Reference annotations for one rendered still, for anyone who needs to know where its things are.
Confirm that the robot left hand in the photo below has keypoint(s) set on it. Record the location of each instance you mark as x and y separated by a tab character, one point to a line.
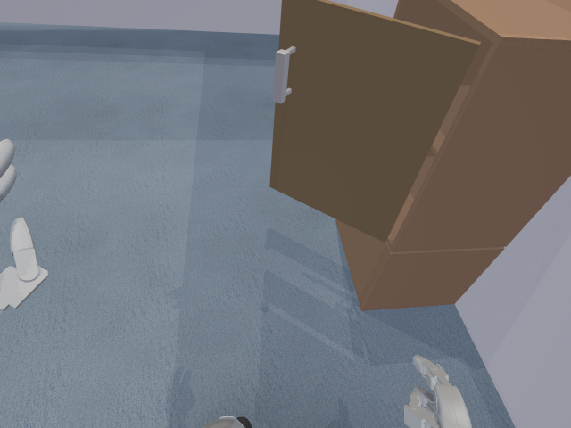
17	283

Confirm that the handle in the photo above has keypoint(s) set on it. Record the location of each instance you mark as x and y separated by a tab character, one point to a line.
281	75

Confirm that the cupboard door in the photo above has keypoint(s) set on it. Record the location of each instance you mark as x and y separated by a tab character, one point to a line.
369	95

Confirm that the left robot shin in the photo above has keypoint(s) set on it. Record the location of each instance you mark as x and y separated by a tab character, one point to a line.
230	417

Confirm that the robot right hand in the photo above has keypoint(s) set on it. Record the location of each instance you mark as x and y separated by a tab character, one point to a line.
444	409

